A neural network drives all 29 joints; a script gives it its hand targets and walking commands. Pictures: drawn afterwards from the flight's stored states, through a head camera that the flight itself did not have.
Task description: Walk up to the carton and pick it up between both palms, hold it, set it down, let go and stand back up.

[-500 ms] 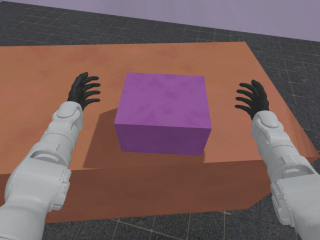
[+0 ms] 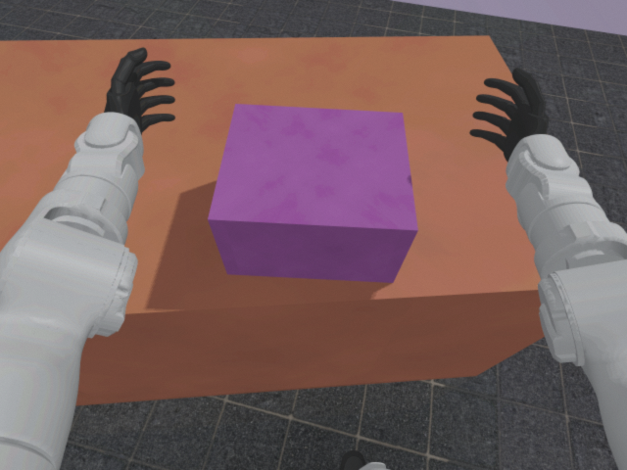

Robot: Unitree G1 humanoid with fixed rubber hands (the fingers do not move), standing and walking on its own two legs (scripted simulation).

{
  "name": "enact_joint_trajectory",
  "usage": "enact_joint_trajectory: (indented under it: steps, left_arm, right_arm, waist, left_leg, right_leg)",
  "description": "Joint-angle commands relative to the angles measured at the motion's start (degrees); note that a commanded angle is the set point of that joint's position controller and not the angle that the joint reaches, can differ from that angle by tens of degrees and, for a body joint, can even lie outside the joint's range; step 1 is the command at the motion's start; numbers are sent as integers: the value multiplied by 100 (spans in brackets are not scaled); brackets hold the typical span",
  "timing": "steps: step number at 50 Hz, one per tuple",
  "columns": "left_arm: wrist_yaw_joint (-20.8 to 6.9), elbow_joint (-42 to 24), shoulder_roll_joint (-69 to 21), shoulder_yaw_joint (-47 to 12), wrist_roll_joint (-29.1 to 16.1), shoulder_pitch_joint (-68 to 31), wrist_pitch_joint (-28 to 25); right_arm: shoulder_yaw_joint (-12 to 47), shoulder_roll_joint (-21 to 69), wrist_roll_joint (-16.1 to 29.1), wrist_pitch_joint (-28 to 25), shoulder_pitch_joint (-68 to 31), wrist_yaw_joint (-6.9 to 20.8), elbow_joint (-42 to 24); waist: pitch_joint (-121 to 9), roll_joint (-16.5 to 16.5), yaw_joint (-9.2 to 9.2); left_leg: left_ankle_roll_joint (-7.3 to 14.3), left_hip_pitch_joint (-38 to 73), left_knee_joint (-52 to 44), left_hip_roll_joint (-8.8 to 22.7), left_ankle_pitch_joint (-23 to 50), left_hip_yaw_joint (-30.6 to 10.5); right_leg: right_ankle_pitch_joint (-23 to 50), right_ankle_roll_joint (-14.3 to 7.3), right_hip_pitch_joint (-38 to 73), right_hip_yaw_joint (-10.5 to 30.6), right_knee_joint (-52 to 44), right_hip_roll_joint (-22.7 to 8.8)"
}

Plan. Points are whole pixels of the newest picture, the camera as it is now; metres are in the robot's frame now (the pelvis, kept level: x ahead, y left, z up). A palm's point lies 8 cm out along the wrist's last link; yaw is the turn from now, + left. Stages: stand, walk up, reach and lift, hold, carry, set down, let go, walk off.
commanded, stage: reach and lift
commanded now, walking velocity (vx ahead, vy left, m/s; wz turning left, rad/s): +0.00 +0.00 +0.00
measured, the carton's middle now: (314, 193) +0.51 +0.00 -0.01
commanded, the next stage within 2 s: none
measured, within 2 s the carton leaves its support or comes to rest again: neither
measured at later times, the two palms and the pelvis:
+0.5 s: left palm (141, 156) +0.49 +0.23 +0.09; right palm (484, 171) +0.47 -0.23 +0.09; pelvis +0.00 +0.00 -0.01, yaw +1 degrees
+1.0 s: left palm (174, 179) +0.50 +0.20 +0.04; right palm (461, 192) +0.48 -0.21 +0.04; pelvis -0.01 +0.00 -0.03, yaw +0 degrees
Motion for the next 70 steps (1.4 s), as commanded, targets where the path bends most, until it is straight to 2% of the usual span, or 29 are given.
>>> enact_joint_trajectory:
  steps: [1, 4, 15, 23, 34, 41, 48, 57, 70]
  left_arm:
    - [-9, -356, 908, 29, 32, -2707, -202]
    - [-21, -265, 884, 39, 89, -2683, -286]
    - [-66, 208, 700, -34, 82, -2591, -829]
    - [-40, 280, 580, -79, 87, -2578, -1224]
    - [10, 418, 432, -75, 79, -2506, -1645]
    - [50, 307, 407, 71, 133, -2505, -1698]
    - [74, 265, 249, 164, 247, -2508, -1666]
    - [107, 408, -18, 309, 476, -2453, -1681]
    - [240, 374, -328, 670, 859, -2525, -1776]
  right_arm:
    - [-139, -949, -33, -187, -2512, 18, -559]
    - [-99, -895, -13, -243, -2475, 30, -488]
    - [-182, -649, -211, -632, -2283, 42, -261]
    - [-408, -618, -401, -1032, -2178, 24, -148]
    - [-517, -433, -550, -1435, -2116, 8, -107]
    - [-516, -348, -576, -1495, -2211, -28, -254]
    - [-575, -221, -635, -1497, -2205, -87, -161]
    - [-781, 56, -939, -1497, -2202, -155, -55]
    - [-1275, 420, -1504, -1542, -2177, -351, -112]
  waist:
    - [-3818, 156, -80]
    - [-3882, 194, -48]
    - [-3920, 223, -78]
    - [-4396, 424, -108]
    - [-4875, 399, -66]
    - [-5201, 289, 13]
    - [-5080, 273, 10]
    - [-4727, 232, -6]
    - [-4708, 358, -58]
  left_leg:
    - [-214, 281, -332, -184, 2150, 297]
    - [-231, 217, -351, -181, 2278, 305]
    - [-256, -103, -270, -151, 2204, 313]
    - [-364, -54, 112, -126, 2543, 343]
    - [-370, -611, 549, -155, 2353, 443]
    - [-314, -963, 722, -188, 2226, 516]
    - [-330, -969, 787, -174, 2230, 505]
    - [-340, -905, 729, -161, 2176, 475]
    - [-386, -713, 555, -157, 2150, 468]
  right_leg:
    - [2016, 98, 3280, 127, 313, 154]
    - [2209, 115, 3363, 151, 327, 128]
    - [1994, 121, 3039, 130, 418, 63]
    - [2019, 97, 2448, 30, 692, 85]
    - [1850, 129, 2048, 26, 1117, 93]
    - [1907, 159, 2183, 102, 1356, 91]
    - [1857, 147, 2086, 116, 1408, 124]
    - [1721, 125, 1981, 102, 1327, 108]
    - [1646, 73, 2061, 85, 1186, 87]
